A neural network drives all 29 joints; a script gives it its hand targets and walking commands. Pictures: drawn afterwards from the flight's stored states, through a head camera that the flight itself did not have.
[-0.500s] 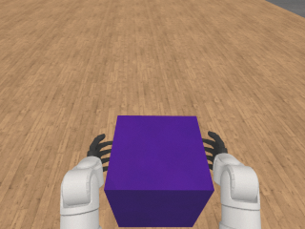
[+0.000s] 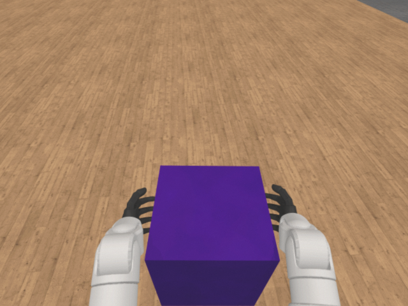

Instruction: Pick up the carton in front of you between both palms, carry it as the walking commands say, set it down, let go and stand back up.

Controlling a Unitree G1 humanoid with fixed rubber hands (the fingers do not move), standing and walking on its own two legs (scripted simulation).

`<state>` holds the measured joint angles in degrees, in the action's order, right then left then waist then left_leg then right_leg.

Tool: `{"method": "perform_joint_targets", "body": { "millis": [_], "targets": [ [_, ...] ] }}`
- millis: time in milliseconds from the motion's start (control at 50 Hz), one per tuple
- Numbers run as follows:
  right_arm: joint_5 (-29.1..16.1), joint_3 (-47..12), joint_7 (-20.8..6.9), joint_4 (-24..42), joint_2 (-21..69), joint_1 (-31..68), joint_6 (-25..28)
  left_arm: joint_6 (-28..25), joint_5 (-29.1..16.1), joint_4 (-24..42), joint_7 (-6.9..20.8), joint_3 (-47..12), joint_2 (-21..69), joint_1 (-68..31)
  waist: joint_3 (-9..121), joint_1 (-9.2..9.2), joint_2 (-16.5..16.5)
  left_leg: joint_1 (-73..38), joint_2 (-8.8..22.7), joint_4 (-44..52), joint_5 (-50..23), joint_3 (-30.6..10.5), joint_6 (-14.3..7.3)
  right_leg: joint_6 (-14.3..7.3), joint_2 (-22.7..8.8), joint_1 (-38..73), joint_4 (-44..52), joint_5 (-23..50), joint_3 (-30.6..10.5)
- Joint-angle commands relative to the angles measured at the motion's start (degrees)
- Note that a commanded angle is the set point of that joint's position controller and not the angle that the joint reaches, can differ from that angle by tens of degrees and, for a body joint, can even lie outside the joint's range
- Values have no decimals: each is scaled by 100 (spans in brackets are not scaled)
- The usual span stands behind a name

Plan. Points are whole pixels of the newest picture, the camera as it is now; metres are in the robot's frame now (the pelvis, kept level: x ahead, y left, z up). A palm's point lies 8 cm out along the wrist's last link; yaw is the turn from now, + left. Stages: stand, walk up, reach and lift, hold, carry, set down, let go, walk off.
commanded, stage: carry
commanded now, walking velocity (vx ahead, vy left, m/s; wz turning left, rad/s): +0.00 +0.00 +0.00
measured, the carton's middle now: (208, 238) +0.28 +0.00 -0.03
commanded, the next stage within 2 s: hold in 0.66 s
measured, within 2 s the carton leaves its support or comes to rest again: neither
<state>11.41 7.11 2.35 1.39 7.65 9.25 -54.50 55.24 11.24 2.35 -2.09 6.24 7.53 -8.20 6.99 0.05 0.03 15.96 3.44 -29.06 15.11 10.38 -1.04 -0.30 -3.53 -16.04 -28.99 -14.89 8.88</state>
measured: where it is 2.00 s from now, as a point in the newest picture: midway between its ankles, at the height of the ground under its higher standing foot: outside the picture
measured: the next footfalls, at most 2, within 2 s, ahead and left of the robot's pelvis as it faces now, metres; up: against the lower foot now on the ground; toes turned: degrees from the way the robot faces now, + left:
none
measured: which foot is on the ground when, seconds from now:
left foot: down 0.00-1.00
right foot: down 0.00-1.00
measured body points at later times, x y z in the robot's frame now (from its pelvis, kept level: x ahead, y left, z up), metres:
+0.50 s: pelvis -0.01 +0.00 +0.00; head -0.02 +0.00 +0.45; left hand +0.29 +0.15 +0.03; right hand +0.30 -0.15 +0.04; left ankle +0.00 +0.10 -0.74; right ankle +0.00 -0.11 -0.74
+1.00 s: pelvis -0.03 -0.01 +0.00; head -0.05 +0.00 +0.45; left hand +0.28 +0.16 +0.03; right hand +0.30 -0.14 +0.03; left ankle +0.00 +0.11 -0.74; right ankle +0.00 -0.12 -0.74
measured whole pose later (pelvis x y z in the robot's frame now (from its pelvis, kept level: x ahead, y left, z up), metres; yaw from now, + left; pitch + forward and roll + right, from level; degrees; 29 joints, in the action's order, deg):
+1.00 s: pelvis -0.03 -0.01 +0.00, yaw +4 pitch -7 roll +0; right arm 21.4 23.9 -0.6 -24.1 11.7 25.9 -37.0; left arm 37.3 20.7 -24.5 2.1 22.1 10.3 -25.1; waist -5.0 -0.7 -0.8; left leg 8.6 -0.8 -27.9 12.2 0.5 -1.0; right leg -0.1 0.4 -7.6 -28.5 -13.9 -1.3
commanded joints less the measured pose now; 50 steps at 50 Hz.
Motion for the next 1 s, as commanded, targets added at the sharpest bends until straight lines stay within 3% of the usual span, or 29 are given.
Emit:
{"method": "perform_joint_targets", "body": {
  "millis": [0,120,240,380,640,660,680,740,760,800,860,920,980],
  "targets": [
    [-1532,-3202,-1287,-14,4794,2509,492,-591,-1524,108,1264,-3190,4687,-2745,1044,-2,2,-360,629,487,-919,-650,-23,-70,-582,340,422,980,-600],
    [-1053,-2564,-1335,-906,4861,2898,1273,-1375,-1077,-763,1304,-2545,4761,-3152,1079,-2,6,-342,622,521,-797,-669,-27,-77,-582,343,441,832,-610],
    [-921,-2442,-1426,-1386,5212,3195,1796,-1890,-919,-1261,1386,-2387,5120,-3420,1265,-12,5,-418,621,469,-918,-674,-30,-70,-576,428,388,916,-589],
    [-1177,-2861,-1413,-985,5309,2906,1539,-1639,-1158,-831,1368,-2825,5213,-3152,1415,-21,27,-482,640,328,-1272,-665,-25,-57,-592,477,272,1229,-565],
    [-1200,-2856,-1389,-872,5197,2927,1431,-1533,-1189,-731,1356,-2815,5098,-3174,1279,-15,16,-410,631,369,-1157,-686,-39,-43,-589,413,306,1108,-563],
    [-1158,-2730,-1435,-813,5377,2361,1367,-1470,-1166,-727,1407,-2686,5257,-2620,817,-41,24,-1383,-762,602,-2647,-1541,-83,-149,857,1221,529,2322,-1284],
    [-1085,-2702,-1400,-613,5144,2443,1453,-1542,-1078,-624,1375,-2643,5059,-2662,1094,-47,32,-1780,-600,643,-2629,-1695,-80,-207,793,1296,618,2115,-1437],
    [-1059,-2654,-1424,-813,5219,2633,1493,-1582,-1022,-706,1355,-2614,5163,-2871,915,6,23,-1904,-711,701,-2722,-1640,18,-89,825,1288,683,2295,-1455],
    [-1059,-2649,-1452,-784,5020,2708,1510,-1599,-950,-847,1290,-2485,5120,-2659,841,106,190,-2239,-711,839,-2350,-1609,-18,-68,822,1090,703,2124,-1457],
    [-1015,-2518,-1484,-909,5141,2972,1546,-1613,-904,-945,1339,-2486,5097,-3149,617,-36,69,-2166,-702,809,-2050,-1581,21,-78,866,868,808,1540,-1421],
    [-771,-2047,-1473,-1581,5239,3510,1624,-1705,-803,-1463,1465,-2177,5114,-3877,261,-117,7,-1753,-699,791,-967,-1516,23,-109,827,732,821,653,-1387],
    [-369,-1338,-1508,-2541,5360,4312,1811,-1914,-474,-2445,1626,-1552,5160,-4759,-128,-171,-46,-1354,-691,686,138,-1466,-47,-159,765,394,748,-316,-1350],
    [129,-532,-1468,-3308,5243,5089,2065,-2228,18,-3344,1662,-628,4995,-5431,-374,-128,-101,-888,-699,413,615,-1449,-112,-183,754,170,536,-797,-1325]
  ]
}}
